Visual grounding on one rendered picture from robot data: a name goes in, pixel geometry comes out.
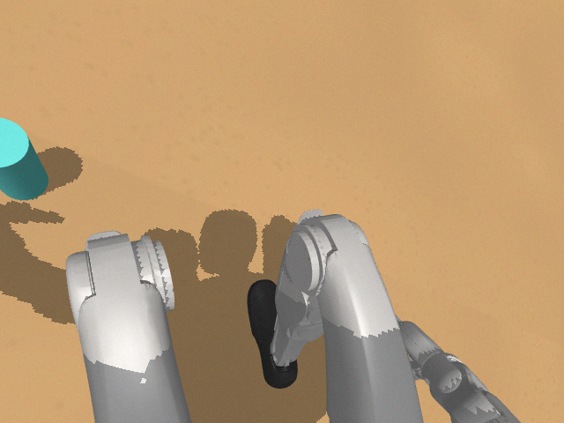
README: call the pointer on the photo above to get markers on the can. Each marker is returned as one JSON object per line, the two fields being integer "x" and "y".
{"x": 22, "y": 176}

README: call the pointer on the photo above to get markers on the right robot hand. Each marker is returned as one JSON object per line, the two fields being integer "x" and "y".
{"x": 419, "y": 346}

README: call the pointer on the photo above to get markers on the right robot arm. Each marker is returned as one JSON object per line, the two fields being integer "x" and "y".
{"x": 461, "y": 393}

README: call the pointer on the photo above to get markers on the right robot foot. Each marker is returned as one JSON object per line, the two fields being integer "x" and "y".
{"x": 262, "y": 317}

